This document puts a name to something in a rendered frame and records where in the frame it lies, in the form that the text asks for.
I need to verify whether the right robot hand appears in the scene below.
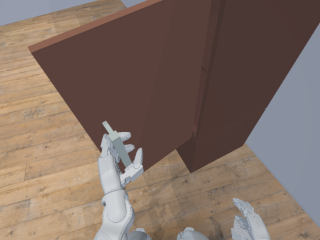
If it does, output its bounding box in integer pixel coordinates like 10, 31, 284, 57
231, 198, 271, 240

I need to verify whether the cupboard door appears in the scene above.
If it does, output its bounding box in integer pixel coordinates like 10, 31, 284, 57
28, 0, 212, 183

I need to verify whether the left robot hand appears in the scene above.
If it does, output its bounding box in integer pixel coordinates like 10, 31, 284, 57
97, 132, 144, 195

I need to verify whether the robot shin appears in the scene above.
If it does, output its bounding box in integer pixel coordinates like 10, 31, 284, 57
136, 228, 146, 233
183, 227, 194, 232

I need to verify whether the left robot shin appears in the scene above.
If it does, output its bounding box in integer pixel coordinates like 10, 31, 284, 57
136, 228, 146, 233

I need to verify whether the left robot forearm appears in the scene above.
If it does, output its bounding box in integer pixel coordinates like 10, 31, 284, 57
93, 189, 135, 240

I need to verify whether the right robot shin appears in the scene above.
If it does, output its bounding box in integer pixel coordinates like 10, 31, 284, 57
183, 227, 194, 232

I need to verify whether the handle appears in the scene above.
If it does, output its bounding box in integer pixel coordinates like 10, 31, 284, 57
102, 121, 132, 168

